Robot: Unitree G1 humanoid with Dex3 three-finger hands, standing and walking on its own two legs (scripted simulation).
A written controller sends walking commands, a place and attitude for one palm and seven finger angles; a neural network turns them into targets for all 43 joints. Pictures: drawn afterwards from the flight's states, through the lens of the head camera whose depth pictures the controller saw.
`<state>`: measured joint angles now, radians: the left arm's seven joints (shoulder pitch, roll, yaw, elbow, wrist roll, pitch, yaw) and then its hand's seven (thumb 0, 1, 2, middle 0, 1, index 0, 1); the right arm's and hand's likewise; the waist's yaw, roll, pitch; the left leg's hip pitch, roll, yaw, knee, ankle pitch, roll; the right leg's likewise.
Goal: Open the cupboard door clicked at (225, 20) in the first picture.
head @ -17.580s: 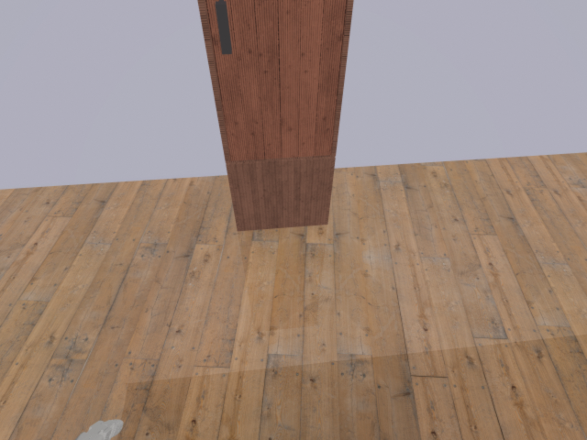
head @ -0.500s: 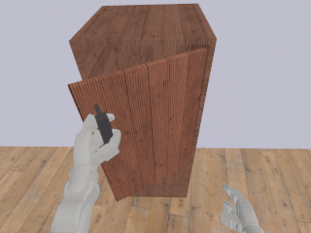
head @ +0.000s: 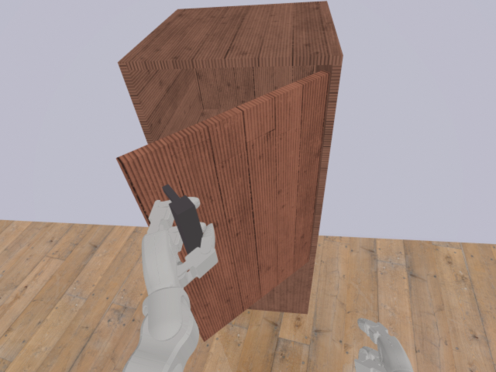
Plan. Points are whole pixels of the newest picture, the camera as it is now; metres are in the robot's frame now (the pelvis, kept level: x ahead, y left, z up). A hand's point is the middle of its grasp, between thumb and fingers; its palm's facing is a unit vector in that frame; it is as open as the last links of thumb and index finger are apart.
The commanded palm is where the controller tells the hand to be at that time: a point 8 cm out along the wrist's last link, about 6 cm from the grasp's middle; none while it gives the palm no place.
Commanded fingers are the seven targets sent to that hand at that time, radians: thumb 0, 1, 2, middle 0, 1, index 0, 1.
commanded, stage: open thumb and fingers to let go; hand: left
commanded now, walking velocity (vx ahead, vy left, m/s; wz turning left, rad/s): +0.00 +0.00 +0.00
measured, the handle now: (183, 223) +0.30 +0.12 +0.13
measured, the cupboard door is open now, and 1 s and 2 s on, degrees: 44 41 42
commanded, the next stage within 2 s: slide the hand sideways off the handle in 0.70 s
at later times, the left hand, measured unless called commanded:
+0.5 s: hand (192, 251) +0.25 +0.10 +0.14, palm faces +0.28 -0.96 +0.03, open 13.7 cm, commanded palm +0.20 +0.14 +0.13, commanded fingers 0.00 -0.50 0.30 -0.22 -0.70 -0.22 -0.70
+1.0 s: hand (183, 264) +0.23 +0.11 +0.13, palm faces -0.14 -0.99 -0.06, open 16.5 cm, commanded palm +0.20 +0.13 +0.13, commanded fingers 0.00 -0.50 0.30 -0.15 -0.30 -0.15 -0.30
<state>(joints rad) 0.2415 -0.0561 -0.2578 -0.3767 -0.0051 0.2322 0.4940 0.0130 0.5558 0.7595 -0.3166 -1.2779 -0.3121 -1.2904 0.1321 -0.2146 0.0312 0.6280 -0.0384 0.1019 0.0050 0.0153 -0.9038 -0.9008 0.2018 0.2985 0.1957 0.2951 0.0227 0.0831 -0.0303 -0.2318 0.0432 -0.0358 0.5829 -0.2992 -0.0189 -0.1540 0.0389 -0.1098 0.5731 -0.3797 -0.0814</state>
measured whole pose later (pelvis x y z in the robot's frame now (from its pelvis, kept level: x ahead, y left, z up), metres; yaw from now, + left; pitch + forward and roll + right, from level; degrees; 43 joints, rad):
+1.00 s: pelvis -0.03 +0.07 +0.00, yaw -2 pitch -5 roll -1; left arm 0.07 0.06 -0.28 -0.21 -0.03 0.15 0.12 -0.01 -0.50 0.30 -0.17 -0.35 -0.09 -0.35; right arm 0.17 -0.18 0.07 0.55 0.01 0.09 0.00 0.01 -0.90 -0.90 0.20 0.30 0.20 0.30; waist 0.03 0.05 0.00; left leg -0.25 -0.02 -0.01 0.60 -0.27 0.03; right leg -0.18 -0.02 -0.05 0.58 -0.32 0.00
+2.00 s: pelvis +0.00 +0.03 -0.01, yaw -2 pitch +0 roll +0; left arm 0.69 0.20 0.08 -0.55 -0.25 -0.03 -0.19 -0.01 -0.50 0.30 -0.15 -0.30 -0.15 -0.30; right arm 0.26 -0.23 0.03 0.51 0.03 -0.12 -0.05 0.02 -0.90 -0.90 0.20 0.30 0.20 0.30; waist 0.05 0.07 -0.08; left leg -0.32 0.03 -0.04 0.68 -0.36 -0.03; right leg -0.25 0.03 -0.08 0.65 -0.40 -0.04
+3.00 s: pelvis +0.00 +0.07 +0.01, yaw -3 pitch -3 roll -1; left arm 0.56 0.32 0.20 -0.51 -0.05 -0.06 0.12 -0.01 0.08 0.55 -0.18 -0.30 -0.18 -0.30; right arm 0.22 -0.21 0.06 0.61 0.00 -0.13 -0.08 0.02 -0.90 -0.90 0.21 0.30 0.20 0.30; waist 0.07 0.05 0.01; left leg -0.18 -0.01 0.01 0.50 -0.27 0.02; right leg -0.10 -0.01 -0.03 0.45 -0.29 0.01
